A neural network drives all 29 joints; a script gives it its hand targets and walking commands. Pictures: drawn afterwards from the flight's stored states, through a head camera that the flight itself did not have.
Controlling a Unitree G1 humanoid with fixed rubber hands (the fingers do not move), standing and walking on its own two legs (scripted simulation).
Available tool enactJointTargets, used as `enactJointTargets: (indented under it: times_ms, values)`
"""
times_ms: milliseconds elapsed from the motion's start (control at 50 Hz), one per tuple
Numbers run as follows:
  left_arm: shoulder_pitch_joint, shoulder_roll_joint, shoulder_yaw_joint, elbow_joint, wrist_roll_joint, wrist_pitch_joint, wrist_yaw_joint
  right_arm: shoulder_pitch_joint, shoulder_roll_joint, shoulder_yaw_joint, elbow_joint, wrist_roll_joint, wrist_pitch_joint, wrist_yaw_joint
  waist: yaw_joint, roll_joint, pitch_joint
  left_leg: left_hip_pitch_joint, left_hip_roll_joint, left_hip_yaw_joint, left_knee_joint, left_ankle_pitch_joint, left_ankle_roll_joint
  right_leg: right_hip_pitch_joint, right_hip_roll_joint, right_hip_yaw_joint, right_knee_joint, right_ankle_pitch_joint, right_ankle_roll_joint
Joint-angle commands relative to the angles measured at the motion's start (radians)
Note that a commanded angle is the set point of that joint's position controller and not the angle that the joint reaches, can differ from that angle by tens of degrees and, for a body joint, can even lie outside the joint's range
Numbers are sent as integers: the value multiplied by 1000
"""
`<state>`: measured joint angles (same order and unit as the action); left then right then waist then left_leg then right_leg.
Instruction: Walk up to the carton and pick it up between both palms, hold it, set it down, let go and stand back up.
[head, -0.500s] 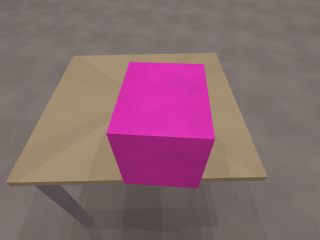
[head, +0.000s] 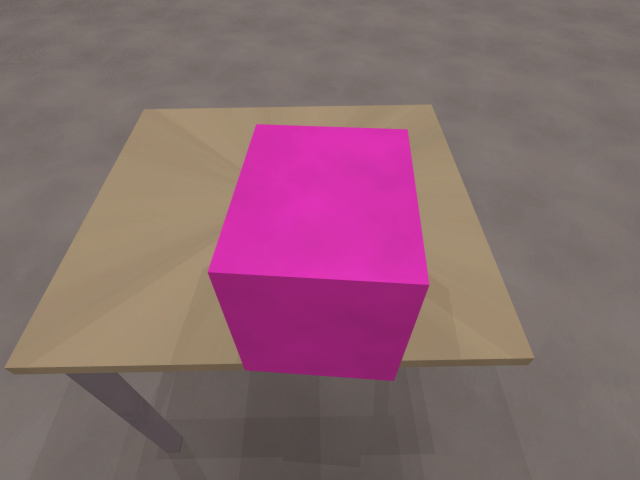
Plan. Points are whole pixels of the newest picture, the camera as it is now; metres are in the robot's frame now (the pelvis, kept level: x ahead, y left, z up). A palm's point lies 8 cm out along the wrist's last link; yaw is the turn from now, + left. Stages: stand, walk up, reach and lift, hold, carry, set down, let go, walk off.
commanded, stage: stand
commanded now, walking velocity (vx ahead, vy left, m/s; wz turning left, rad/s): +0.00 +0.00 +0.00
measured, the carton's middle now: (324, 252) +0.41 +0.00 +0.03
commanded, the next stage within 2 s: none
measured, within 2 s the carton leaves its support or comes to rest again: neither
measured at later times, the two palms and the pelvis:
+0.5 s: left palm out of the picture -0.02 +0.19 -0.15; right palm out of the picture -0.03 -0.20 -0.15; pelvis +0.01 +0.00 +0.00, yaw +0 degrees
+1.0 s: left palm out of the picture -0.01 +0.19 -0.15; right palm out of the picture -0.02 -0.19 -0.15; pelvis +0.02 +0.00 +0.00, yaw +0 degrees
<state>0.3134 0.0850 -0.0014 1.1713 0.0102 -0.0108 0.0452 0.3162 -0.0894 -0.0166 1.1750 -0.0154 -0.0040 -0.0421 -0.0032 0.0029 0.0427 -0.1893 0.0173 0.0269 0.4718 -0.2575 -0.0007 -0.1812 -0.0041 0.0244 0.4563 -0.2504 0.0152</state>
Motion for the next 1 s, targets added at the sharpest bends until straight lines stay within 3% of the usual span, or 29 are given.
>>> enactJointTargets:
  times_ms: [0, 980]
  values:
    - [100, 66, 8, -2, 0, -3, 2, 106, -65, -9, 0, 0, -3, -2, 0, -1, 65, -18, 65, -75, -120, 100, 23, -56, -62, 60, -101, 122, -36]
    - [96, 69, 16, -4, -1, -6, 5, 96, -61, -14, 2, 2, -9, -5, -1, 3, 65, 19, 69, -66, -113, 190, 23, -12, -69, 48, -96, 196, -34]
